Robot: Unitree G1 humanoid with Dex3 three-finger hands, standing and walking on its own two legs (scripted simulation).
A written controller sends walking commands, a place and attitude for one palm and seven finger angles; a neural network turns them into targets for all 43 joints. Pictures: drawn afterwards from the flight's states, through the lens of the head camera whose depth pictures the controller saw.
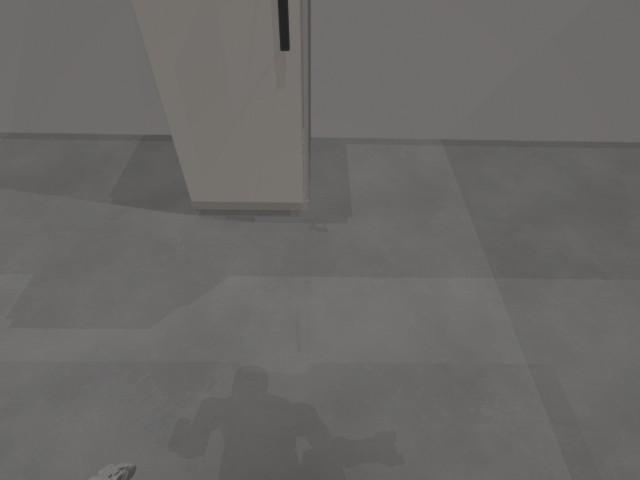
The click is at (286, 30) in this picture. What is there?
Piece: fridge door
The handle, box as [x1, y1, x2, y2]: [278, 0, 289, 50]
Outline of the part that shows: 278,0 280,49 288,50 289,43 287,0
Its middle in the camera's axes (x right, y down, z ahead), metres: -0.11 -0.75 +1.04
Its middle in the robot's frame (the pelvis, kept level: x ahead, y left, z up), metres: +1.30 +0.18 +0.22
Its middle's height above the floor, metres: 1.00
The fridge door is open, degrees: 0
